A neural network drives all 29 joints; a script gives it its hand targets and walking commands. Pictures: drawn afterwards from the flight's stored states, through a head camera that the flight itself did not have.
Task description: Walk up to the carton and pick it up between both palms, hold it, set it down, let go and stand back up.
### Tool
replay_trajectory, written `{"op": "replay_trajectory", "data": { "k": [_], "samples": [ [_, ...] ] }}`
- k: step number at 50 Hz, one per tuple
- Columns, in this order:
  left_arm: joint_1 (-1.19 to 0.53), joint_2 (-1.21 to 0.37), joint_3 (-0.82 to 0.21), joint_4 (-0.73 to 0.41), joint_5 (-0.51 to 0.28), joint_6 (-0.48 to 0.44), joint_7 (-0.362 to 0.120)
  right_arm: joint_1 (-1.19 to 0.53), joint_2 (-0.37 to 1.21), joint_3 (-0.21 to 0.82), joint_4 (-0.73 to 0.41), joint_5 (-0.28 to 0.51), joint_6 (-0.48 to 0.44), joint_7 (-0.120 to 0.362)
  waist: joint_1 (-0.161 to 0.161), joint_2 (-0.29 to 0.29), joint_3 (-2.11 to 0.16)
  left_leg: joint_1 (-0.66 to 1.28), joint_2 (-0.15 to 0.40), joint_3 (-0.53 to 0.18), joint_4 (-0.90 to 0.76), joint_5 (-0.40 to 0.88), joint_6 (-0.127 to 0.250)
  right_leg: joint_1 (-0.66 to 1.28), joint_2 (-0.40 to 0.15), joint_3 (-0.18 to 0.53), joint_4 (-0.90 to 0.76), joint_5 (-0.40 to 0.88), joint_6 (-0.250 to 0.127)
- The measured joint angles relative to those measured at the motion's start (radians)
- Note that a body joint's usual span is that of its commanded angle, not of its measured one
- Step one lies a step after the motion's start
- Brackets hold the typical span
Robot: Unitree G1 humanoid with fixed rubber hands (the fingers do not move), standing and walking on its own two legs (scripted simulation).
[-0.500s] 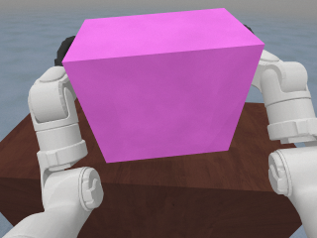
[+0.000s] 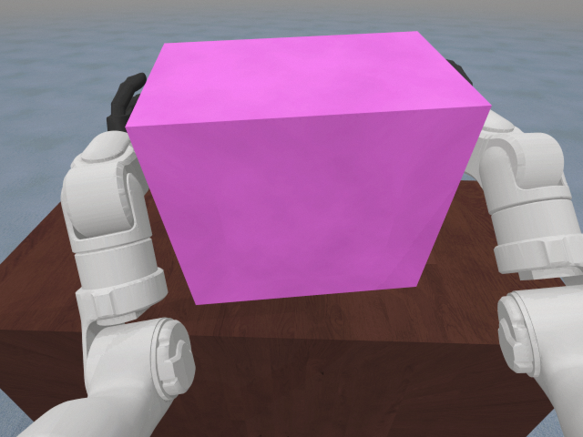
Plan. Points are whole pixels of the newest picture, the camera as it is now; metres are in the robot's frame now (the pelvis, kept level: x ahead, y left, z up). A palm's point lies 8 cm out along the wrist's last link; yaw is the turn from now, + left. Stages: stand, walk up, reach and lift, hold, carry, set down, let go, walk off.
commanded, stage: hold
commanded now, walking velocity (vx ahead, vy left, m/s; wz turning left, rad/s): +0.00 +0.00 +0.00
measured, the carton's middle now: (300, 175) +0.33 -0.01 +0.26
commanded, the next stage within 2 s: none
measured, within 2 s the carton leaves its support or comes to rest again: neither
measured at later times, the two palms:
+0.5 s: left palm (122, 142) +0.34 +0.19 +0.30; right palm (451, 112) +0.36 -0.19 +0.32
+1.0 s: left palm (123, 137) +0.34 +0.19 +0.31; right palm (452, 115) +0.36 -0.19 +0.32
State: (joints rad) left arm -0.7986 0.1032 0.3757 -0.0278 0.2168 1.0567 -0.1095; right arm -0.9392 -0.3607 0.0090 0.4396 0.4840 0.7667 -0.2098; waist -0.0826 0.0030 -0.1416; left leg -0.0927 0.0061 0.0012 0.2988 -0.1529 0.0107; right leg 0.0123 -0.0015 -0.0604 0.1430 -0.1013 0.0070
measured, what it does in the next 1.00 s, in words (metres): stands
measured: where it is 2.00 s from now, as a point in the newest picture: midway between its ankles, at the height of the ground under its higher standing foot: outside the picture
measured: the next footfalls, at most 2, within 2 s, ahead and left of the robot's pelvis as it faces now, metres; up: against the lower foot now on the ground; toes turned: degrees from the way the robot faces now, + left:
none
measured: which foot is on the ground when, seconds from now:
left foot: down 0.00-1.00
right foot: down 0.00-1.00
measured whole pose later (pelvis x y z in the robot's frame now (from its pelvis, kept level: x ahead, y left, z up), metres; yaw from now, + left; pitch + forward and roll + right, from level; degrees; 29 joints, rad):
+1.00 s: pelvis +0.00 +0.00 +0.00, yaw +0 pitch -3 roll -1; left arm -0.80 0.12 0.37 -0.04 0.21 1.04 -0.12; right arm -0.95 -0.35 0.01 0.44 0.50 0.76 -0.22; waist -0.08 -0.01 -0.15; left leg -0.09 0.00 0.00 0.29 -0.15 0.01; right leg 0.02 0.00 -0.06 0.12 -0.10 0.01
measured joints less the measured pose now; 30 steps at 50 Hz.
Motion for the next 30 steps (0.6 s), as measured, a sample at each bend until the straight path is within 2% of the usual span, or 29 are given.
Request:
{"op": "replay_trajectory", "data": {
  "k": [6, 12, 17, 30],
  "samples": [
    [-0.011, 0.0, 0.012, 0.028, -0.007, -0.018, 0.005, -0.008, 0.015, -0.016, 0.017, -0.023, -0.004, 0.005, 0.003, -0.004, 0.007, -0.004, 0.003, -0.001, 0.004, -0.002, -0.002, -0.012, 0.002, -0.001, 0.021, -0.012, -0.003],
    [-0.008, 0.01, 0.004, -0.014, -0.024, -0.01, 0.014, 0.0, 0.009, -0.011, -0.023, -0.011, -0.008, -0.001, 0.007, -0.009, 0.001, -0.008, 0.006, -0.004, -0.004, -0.001, -0.006, -0.013, 0.006, -0.003, 0.008, -0.009, -0.005],
    [0.006, 0.012, 0.011, -0.052, -0.022, 0.015, 0.004, -0.004, 0.0, 0.007, -0.045, 0.016, 0.013, -0.02, 0.004, -0.012, 0.008, 0.008, 0.007, -0.01, -0.002, -0.005, -0.008, 0.01, 0.008, -0.008, -0.002, -0.009, -0.007],
    [-0.019, 0.032, 0.009, -0.014, -0.024, 0.019, -0.005, -0.031, 0.008, -0.005, -0.015, 0.013, 0.029, -0.026, 0.002, -0.013, -0.013, -0.005, 0.007, -0.013, 0.004, -0.005, -0.008, 0.002, 0.009, -0.011, -0.003, -0.006, -0.007]
  ]
}}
